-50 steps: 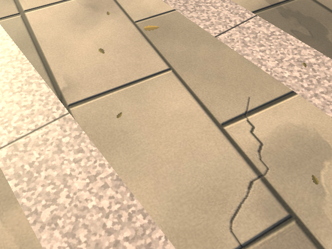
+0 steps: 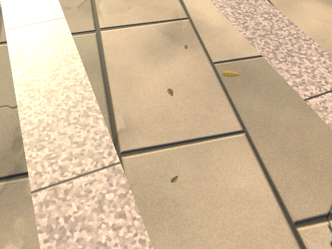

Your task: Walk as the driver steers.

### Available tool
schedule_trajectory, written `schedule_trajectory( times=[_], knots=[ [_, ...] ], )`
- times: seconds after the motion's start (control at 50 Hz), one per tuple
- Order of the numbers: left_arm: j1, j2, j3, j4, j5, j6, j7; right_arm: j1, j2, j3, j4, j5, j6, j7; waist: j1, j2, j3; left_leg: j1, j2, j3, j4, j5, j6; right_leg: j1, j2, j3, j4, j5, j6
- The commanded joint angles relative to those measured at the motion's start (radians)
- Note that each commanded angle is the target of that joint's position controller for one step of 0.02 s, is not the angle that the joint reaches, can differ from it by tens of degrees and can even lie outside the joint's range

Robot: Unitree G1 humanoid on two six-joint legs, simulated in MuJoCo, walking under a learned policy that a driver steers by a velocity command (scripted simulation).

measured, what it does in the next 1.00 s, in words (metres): walks ahead, turning left: right foot, then left foot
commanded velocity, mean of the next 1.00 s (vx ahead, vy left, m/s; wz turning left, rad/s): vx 0.24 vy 0.00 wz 0.28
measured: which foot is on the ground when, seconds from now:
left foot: down 0.00-0.34, up 0.36-0.68, down 0.70-1.00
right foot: up 0.00-0.32, down 0.34-1.00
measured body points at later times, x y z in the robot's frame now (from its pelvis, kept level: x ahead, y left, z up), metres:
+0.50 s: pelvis +0.26 -0.05 +0.00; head +0.29 -0.05 +0.45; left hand +0.35 +0.24 -0.10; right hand +0.42 -0.30 -0.12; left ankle +0.16 +0.07 -0.65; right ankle +0.34 -0.14 -0.74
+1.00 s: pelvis +0.32 -0.01 +0.00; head +0.33 +0.00 +0.45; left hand +0.35 +0.27 -0.13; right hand +0.54 -0.21 -0.10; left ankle +0.30 +0.11 -0.74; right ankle +0.34 -0.14 -0.74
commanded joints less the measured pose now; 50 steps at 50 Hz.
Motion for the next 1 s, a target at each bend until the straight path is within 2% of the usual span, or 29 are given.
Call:
schedule_trajectory(
  times=[0.02, 0.08, 0.16, 0.22, 0.26, 0.28, 0.3, 0.32, 0.34, 0.36, 0.38, 0.4, 0.42, 0.44, 0.46, 0.5, 0.54, 0.6, 0.64, 0.68, 0.7, 0.72, 0.74, 0.76, 0.78, 0.8, 0.84, 0.9, 1.0],
  knots=[
    [0.069, 0.100, 0.033, -0.055, 0.024, 0.018, 0.010, -0.031, -0.132, -0.032, -0.081, 0.003, -0.028, -0.014, 0.043, 0.031, -0.071, 0.036, 0.269, -0.330, -0.250, 0.085, 0.191, -0.087, -0.045, 0.021, -0.108, 0.074, 0.042],
    [-0.073, 0.081, 0.028, -0.113, 0.033, 0.022, 0.018, 0.034, -0.163, -0.041, -0.069, 0.005, -0.024, -0.035, -0.003, 0.042, -0.036, 0.010, 0.235, -0.296, -0.255, 0.051, 0.169, -0.139, -0.019, 0.014, -0.326, 0.259, 0.078],
    [-0.204, 0.057, 0.016, -0.161, 0.019, 0.008, 0.005, 0.098, -0.176, -0.046, -0.049, 0.017, -0.012, -0.047, -0.058, 0.079, -0.041, 0.010, 0.205, -0.284, -0.218, -0.006, 0.112, -0.054, 0.042, 0.005, -0.579, 0.438, 0.079],
    [-0.258, 0.079, 0.019, -0.194, 0.006, -0.003, -0.008, 0.142, -0.166, -0.044, -0.031, 0.023, -0.002, -0.050, -0.075, 0.093, -0.044, 0.092, 0.230, -0.352, -0.149, -0.036, 0.105, -0.047, 0.061, 0.029, -0.656, 0.410, 0.067],
    [-0.264, 0.100, 0.026, -0.206, 0.004, -0.014, -0.019, 0.153, -0.162, -0.044, -0.030, 0.020, 0.007, -0.054, -0.067, 0.108, -0.053, 0.156, 0.250, -0.411, -0.084, -0.019, 0.099, -0.023, 0.076, 0.038, -0.704, 0.332, 0.052],
    [-0.241, 0.113, 0.031, -0.203, 0.007, -0.019, -0.021, 0.147, -0.163, -0.044, -0.030, 0.016, 0.013, -0.058, -0.052, 0.132, -0.054, 0.185, 0.254, -0.421, -0.038, 0.064, 0.088, -0.001, 0.083, 0.028, -0.718, 0.288, 0.038],
    [-0.191, 0.124, 0.037, -0.191, 0.014, -0.024, -0.021, 0.142, -0.155, -0.043, -0.031, 0.013, 0.021, -0.061, -0.029, 0.155, -0.074, 0.205, 0.244, -0.421, 0.021, 0.167, 0.070, 0.059, 0.092, 0.006, -0.744, 0.275, 0.017],
    [-0.106, 0.143, 0.048, -0.172, 0.027, -0.031, -0.016, 0.130, -0.128, -0.033, -0.039, 0.012, 0.024, -0.062, 0.015, 0.153, -0.128, 0.202, 0.193, -0.384, 0.131, 0.281, 0.031, 0.192, 0.080, -0.008, -0.794, 0.351, -0.019],
    [0.018, 0.195, 0.059, -0.164, 0.052, -0.037, -0.011, 0.119, -0.082, -0.014, -0.065, -0.001, 0.020, -0.062, 0.068, 0.089, -0.270, 0.100, 0.143, -0.323, 0.361, 0.209, -0.016, 0.447, -0.067, 0.101, -0.725, 0.572, -0.093],
    [0.123, 0.257, 0.078, -0.139, 0.061, -0.018, -0.008, 0.283, -0.038, 0.001, -0.062, 0.015, 0.014, -0.063, 0.035, -0.191, -0.426, -0.242, -0.010, -0.196, 0.702, -0.293, -0.105, 0.826, -0.308, 0.451, -0.685, 0.740, -0.293],
    [0.146, 0.189, 0.065, -0.128, 0.019, -0.003, -0.017, 0.322, -0.113, -0.006, -0.053, 0.016, 0.010, -0.064, 0.038, -0.237, -0.455, -0.357, 0.017, -0.219, 0.874, -0.541, -0.129, 0.836, -0.376, 0.624, -0.737, 0.664, -0.328],
    [0.096, 0.125, 0.045, -0.149, 0.010, 0.007, -0.016, 0.235, -0.173, -0.023, -0.052, 0.021, 0.019, -0.065, 0.060, -0.132, -0.329, -0.402, 0.055, -0.233, 0.941, -0.483, -0.145, 0.727, -0.327, 0.497, -0.748, 0.639, -0.285],
    [0.034, 0.093, 0.031, -0.161, 0.020, 0.018, -0.016, 0.152, -0.176, -0.025, -0.067, 0.013, 0.030, -0.070, 0.054, -0.054, -0.252, -0.393, 0.085, -0.196, 0.925, -0.429, -0.156, 0.613, -0.273, 0.365, -0.754, 0.691, -0.248],
    [-0.008, 0.071, 0.020, -0.156, 0.024, 0.024, -0.018, 0.101, -0.161, -0.024, -0.082, 0.001, 0.037, -0.072, 0.038, -0.026, -0.179, -0.376, 0.110, -0.179, 0.855, -0.396, -0.161, 0.495, -0.227, 0.281, -0.774, 0.763, -0.234],
    [-0.028, 0.053, 0.010, -0.147, 0.029, 0.025, -0.020, 0.096, -0.138, -0.023, -0.086, -0.002, 0.047, -0.072, 0.009, -0.039, -0.155, -0.312, 0.143, -0.166, 0.771, -0.373, -0.158, 0.408, -0.185, 0.219, -0.800, 0.775, -0.211],
    [-0.065, 0.062, 0.011, -0.125, 0.033, 0.028, -0.025, 0.132, -0.064, -0.002, -0.082, 0.002, 0.060, -0.069, -0.032, -0.100, -0.142, -0.181, 0.151, -0.107, 0.580, -0.332, -0.170, 0.294, -0.132, 0.129, -0.845, 0.817, -0.208],
    [-0.088, 0.097, 0.021, -0.112, 0.029, 0.036, -0.020, 0.120, -0.048, 0.007, -0.083, -0.004, 0.063, -0.070, -0.036, -0.115, -0.177, -0.069, 0.153, -0.071, 0.425, -0.254, -0.178, 0.255, -0.123, 0.079, -0.857, 0.878, -0.217],
    [-0.074, 0.120, 0.026, -0.089, 0.014, 0.049, -0.016, 0.078, -0.067, 0.005, -0.085, -0.003, 0.073, -0.069, -0.017, -0.114, -0.212, 0.026, 0.150, -0.056, 0.271, -0.115, -0.169, 0.270, -0.131, 0.064, -0.861, 0.759, -0.212],
    [-0.079, 0.118, 0.022, -0.078, 0.007, 0.059, -0.016, 0.048, -0.077, 0.001, -0.087, -0.006, 0.081, -0.067, -0.019, -0.102, -0.187, 0.092, 0.144, -0.044, 0.158, -0.047, -0.148, 0.240, -0.122, 0.066, -0.859, 0.546, -0.192],
    [-0.061, 0.086, 0.006, -0.062, 0.001, 0.066, -0.018, 0.015, -0.084, -0.002, -0.096, -0.020, 0.084, -0.066, -0.026, -0.083, -0.143, 0.182, 0.147, -0.051, 0.000, 0.045, -0.109, 0.181, -0.078, 0.066, -0.848, 0.258, -0.126],
    [-0.030, 0.058, -0.006, -0.052, 0.014, 0.064, -0.020, -0.002, -0.114, -0.006, -0.114, -0.030, 0.084, -0.071, -0.015, -0.037, -0.140, 0.243, 0.218, -0.129, -0.023, 0.144, -0.080, 0.135, -0.047, 0.057, -0.826, 0.123, -0.070],
    [0.033, 0.049, -0.010, -0.046, 0.036, 0.061, -0.025, -0.023, -0.169, -0.014, -0.132, -0.029, 0.087, -0.078, 0.038, 0.073, -0.143, 0.274, 0.300, -0.200, 0.005, 0.238, -0.035, 0.093, 0.029, 0.000, -0.773, -0.024, -0.023],
    [0.070, 0.017, -0.018, -0.036, 0.028, 0.065, -0.021, -0.055, -0.139, -0.008, -0.116, -0.023, 0.088, -0.073, 0.067, 0.171, -0.157, 0.162, 0.295, -0.195, -0.006, 0.034, -0.004, 0.182, 0.060, -0.055, -0.779, -0.021, 0.005],
    [0.017, 0.051, -0.013, -0.034, 0.028, 0.073, -0.014, -0.080, -0.093, 0.000, -0.125, -0.022, 0.083, -0.063, 0.034, 0.138, -0.099, 0.087, 0.238, -0.171, -0.019, -0.089, -0.028, 0.211, 0.063, -0.063, -0.767, 0.032, 0.024],
    [-0.009, 0.071, -0.007, -0.034, 0.026, 0.080, -0.009, -0.078, -0.078, 0.005, -0.121, -0.028, 0.077, -0.058, 0.020, 0.113, -0.069, 0.068, 0.213, -0.153, -0.015, -0.086, -0.052, 0.200, 0.062, -0.061, -0.759, 0.060, 0.024],
    [-0.006, 0.072, -0.007, -0.028, 0.025, 0.086, -0.003, -0.072, -0.085, 0.005, -0.118, -0.029, 0.069, -0.056, 0.021, 0.109, -0.059, 0.066, 0.202, -0.143, -0.001, -0.034, -0.065, 0.202, 0.057, -0.055, -0.754, 0.084, 0.020],
    [0.015, 0.077, -0.006, -0.019, 0.027, 0.089, 0.000, -0.053, -0.091, 0.003, -0.108, -0.021, 0.056, -0.056, 0.023, 0.096, -0.071, 0.085, 0.198, -0.135, 0.027, 0.057, -0.068, 0.216, 0.049, -0.048, -0.747, 0.130, 0.017],
    [0.009, 0.073, -0.007, -0.003, 0.020, 0.088, 0.002, -0.048, -0.085, 0.004, -0.102, -0.017, 0.052, -0.058, 0.018, 0.068, -0.098, 0.113, 0.193, -0.127, 0.059, 0.162, -0.065, 0.241, 0.043, -0.046, -0.729, 0.196, 0.018],
    [0.002, 0.073, -0.005, 0.027, 0.015, 0.102, 0.008, -0.052, -0.079, 0.004, -0.087, -0.015, 0.051, -0.056, 0.021, 0.040, -0.105, 0.116, 0.186, -0.122, 0.066, 0.210, -0.059, 0.275, 0.039, -0.044, -0.717, 0.228, 0.025]
  ],
)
